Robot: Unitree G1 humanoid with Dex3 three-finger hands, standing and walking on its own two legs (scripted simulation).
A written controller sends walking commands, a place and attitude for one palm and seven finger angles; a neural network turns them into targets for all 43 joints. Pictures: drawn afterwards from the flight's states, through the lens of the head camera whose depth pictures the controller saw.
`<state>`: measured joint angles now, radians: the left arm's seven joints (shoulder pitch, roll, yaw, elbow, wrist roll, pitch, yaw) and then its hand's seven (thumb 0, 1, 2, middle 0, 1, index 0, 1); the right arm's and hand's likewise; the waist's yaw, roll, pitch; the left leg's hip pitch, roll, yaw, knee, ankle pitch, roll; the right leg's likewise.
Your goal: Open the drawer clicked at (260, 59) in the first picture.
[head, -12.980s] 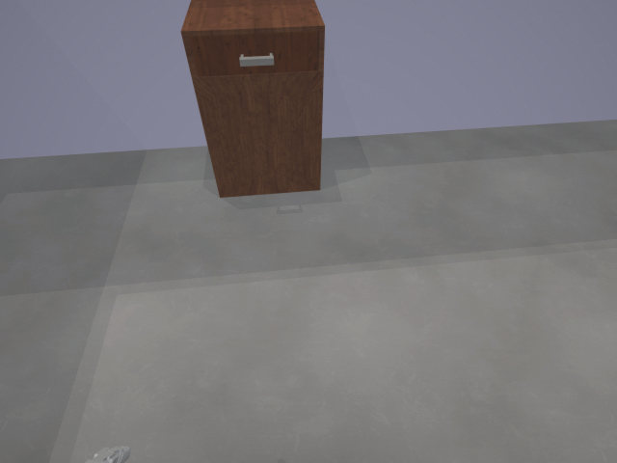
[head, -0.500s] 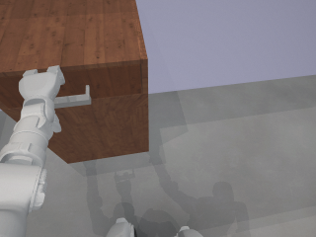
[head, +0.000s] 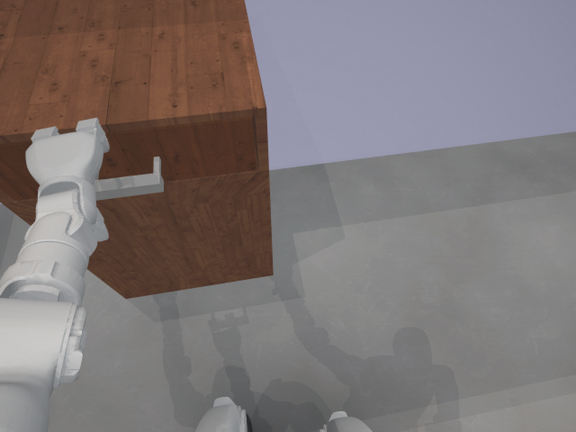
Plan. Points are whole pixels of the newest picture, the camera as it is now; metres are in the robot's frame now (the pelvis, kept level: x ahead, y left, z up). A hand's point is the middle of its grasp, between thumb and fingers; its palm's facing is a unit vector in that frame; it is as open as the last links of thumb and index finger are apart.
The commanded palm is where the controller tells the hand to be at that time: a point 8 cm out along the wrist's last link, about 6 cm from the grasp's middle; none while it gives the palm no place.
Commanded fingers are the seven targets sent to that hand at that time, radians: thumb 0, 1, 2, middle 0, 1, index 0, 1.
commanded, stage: move the hooked fingers above the handle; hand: left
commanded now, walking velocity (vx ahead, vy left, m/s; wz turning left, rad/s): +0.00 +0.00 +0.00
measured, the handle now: (125, 176) +0.54 +0.25 -0.04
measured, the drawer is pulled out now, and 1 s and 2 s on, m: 0.00 0.00 0.00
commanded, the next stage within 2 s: lower the fingers behind the handle in 1.78 s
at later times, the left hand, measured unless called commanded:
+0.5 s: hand (74, 188) +0.47 +0.29 +0.03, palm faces -0.07 +0.02 -1.00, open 13.8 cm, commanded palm +0.48 +0.24 +0.08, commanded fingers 0.00 -0.50 0.30 -0.30 -1.20 -0.30 -1.20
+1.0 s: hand (64, 195) +0.46 +0.30 +0.02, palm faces -0.07 +0.01 -1.00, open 13.8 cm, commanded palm +0.48 +0.25 +0.08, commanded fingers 0.00 -0.50 0.30 -0.30 -1.20 -0.30 -1.20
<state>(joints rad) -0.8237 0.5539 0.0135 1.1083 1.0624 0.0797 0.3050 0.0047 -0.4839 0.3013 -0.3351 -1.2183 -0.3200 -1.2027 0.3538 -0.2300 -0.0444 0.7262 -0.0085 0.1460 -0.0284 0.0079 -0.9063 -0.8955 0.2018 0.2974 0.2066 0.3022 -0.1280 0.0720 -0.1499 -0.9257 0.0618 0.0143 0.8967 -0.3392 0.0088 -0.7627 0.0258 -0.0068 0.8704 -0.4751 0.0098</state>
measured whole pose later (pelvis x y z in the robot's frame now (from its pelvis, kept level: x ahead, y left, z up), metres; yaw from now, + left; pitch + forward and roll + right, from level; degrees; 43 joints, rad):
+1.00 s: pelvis -0.01 +0.01 -0.01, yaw -1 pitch +22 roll -2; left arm -0.83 0.59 0.06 1.11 1.03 0.14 0.34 0.01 -0.48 0.30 -0.35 -1.23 -0.32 -1.20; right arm 0.31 -0.23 -0.02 0.71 0.01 0.15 -0.05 0.01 -0.91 -0.90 0.20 0.30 0.21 0.30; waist -0.13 0.07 -0.12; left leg -0.97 0.06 0.02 0.92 -0.33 0.02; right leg -0.81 0.02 0.00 0.90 -0.47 0.02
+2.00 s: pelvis -0.03 +0.01 -0.02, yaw -1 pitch +24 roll -3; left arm -0.89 0.60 0.06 1.14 1.07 0.12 0.39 0.01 -0.48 0.30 -0.35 -1.22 -0.32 -1.20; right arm 0.31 -0.24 0.00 0.69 0.00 0.13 -0.05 0.01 -0.91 -0.90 0.20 0.30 0.21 0.30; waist -0.15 0.07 -0.11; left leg -1.08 0.06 0.01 1.00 -0.33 0.03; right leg -0.92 0.03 0.00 0.98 -0.47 0.03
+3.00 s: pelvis -0.05 +0.01 -0.07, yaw -1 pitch +28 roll -6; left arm -1.01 0.69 0.00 1.20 1.12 -0.07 0.30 0.00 -0.49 0.30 -0.30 -1.22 -0.31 -1.24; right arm 0.36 -0.25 -0.01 0.70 -0.04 0.08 -0.04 0.01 -0.91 -0.90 0.20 0.30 0.21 0.30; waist -0.19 0.06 -0.17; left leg -1.35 0.06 -0.04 1.24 -0.39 0.03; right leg -1.17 0.04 -0.04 1.21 -0.55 0.03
